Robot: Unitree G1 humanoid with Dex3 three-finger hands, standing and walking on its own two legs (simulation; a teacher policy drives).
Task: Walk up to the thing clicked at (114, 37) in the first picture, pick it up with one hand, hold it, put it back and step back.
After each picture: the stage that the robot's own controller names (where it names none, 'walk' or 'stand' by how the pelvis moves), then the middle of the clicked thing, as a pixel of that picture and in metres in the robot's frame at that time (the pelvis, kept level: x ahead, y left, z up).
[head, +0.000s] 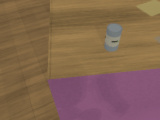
stand; (112, 38) +0.58 -0.14 +0.01
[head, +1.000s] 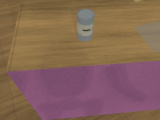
walk; (85, 25) +0.57 +0.00 +0.04
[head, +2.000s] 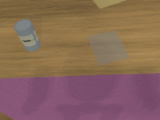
walk; (28, 36) +0.52 +0.25 +0.04
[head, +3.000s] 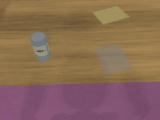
stand; (41, 46) +0.54 +0.19 +0.01
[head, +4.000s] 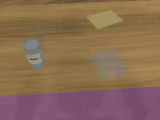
stand; (34, 54) +0.50 +0.21 +0.01
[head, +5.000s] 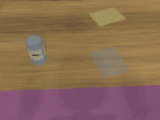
stand; (36, 50) +0.52 +0.20 +0.01
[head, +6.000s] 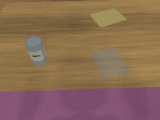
stand; (36, 51) +0.51 +0.20 +0.01
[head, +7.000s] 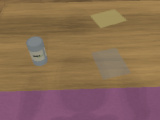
stand; (37, 51) +0.52 +0.20 +0.01
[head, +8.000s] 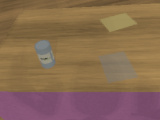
rise first; (45, 54) +0.52 +0.21 +0.01
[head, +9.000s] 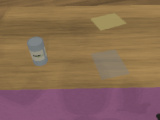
go down; (38, 51) +0.53 +0.19 +0.02
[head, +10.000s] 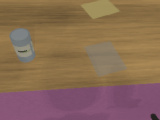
go down; (23, 46) +0.50 +0.20 +0.04
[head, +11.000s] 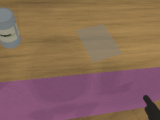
close in; (6, 29) +0.52 +0.20 +0.07
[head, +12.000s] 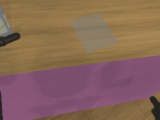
close; out of the picture +0.53 +0.21 +0.09
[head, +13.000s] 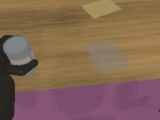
lift; (22, 57) +0.39 +0.18 +0.13
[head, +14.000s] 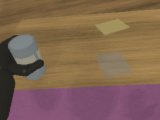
lift; (28, 58) +0.32 +0.16 +0.22
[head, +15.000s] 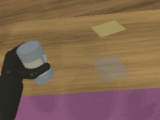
hold; (36, 63) +0.33 +0.14 +0.19
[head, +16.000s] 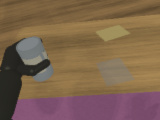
hold; (36, 59) +0.32 +0.14 +0.22
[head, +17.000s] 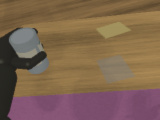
crouch; (31, 52) +0.32 +0.15 +0.24
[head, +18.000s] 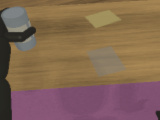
crouch; (20, 29) +0.44 +0.18 +0.21
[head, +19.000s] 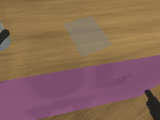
lower; out of the picture +0.51 +0.21 +0.07
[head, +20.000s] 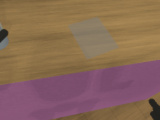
lower; out of the picture +0.50 +0.22 +0.08
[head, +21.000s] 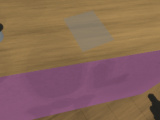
lower; out of the picture +0.52 +0.22 +0.09
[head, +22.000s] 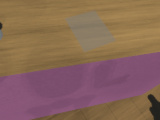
lower; out of the picture +0.52 +0.22 +0.09
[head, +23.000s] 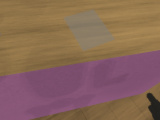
loosen; out of the picture +0.52 +0.23 +0.09
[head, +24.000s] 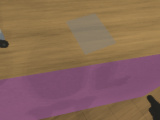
withdraw; out of the picture +0.51 +0.22 +0.08
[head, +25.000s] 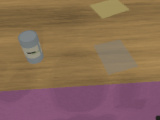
sink last; (31, 47) +0.49 +0.20 +0.05
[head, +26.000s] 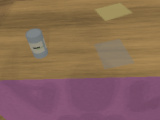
stand; (37, 44) +0.54 +0.22 +0.05
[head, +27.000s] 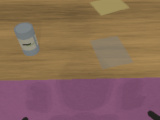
stand; (27, 40) +0.51 +0.22 +0.07
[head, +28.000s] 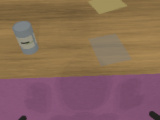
stand; (26, 38) +0.52 +0.23 +0.08
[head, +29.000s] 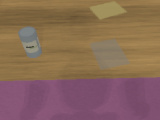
stand; (30, 42) +0.53 +0.22 +0.05
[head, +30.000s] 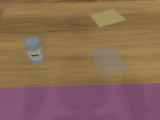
stand; (35, 51) +0.53 +0.21 +0.01
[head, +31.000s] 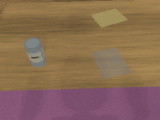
stand; (35, 53) +0.51 +0.21 +0.01
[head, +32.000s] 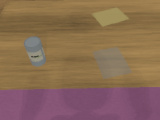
stand; (35, 52) +0.51 +0.21 +0.01
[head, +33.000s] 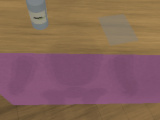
walk; (38, 13) +0.59 +0.16 +0.04
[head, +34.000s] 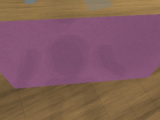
walk; out of the picture +0.78 +0.28 +0.04
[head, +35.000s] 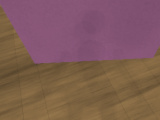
walk; out of the picture +1.10 +0.25 +0.03
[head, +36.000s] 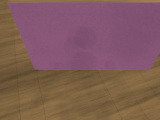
stand; out of the picture +1.12 +0.18 +0.02
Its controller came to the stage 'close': yes
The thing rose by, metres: 0.22
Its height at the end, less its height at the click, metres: +0.00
